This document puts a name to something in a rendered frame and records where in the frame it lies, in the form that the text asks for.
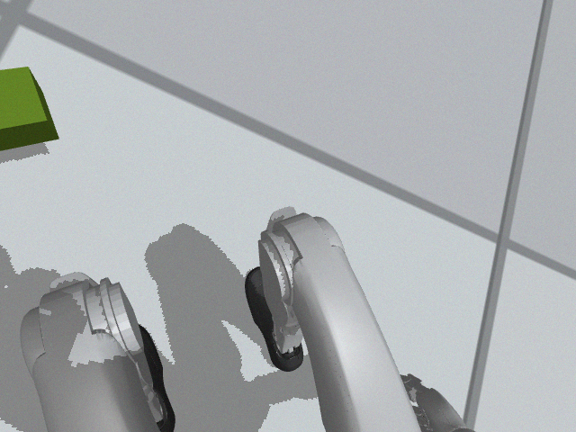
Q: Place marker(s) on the carton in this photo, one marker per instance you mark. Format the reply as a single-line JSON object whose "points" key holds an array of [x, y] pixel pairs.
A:
{"points": [[24, 114]]}

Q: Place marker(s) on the right robot hand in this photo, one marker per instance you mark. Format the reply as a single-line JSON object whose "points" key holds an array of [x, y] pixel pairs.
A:
{"points": [[434, 413]]}

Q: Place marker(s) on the right robot foot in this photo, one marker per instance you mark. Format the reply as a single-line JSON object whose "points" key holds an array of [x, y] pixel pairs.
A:
{"points": [[263, 318]]}

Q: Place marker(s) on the left robot foot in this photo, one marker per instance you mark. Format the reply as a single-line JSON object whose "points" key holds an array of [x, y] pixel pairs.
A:
{"points": [[167, 424]]}

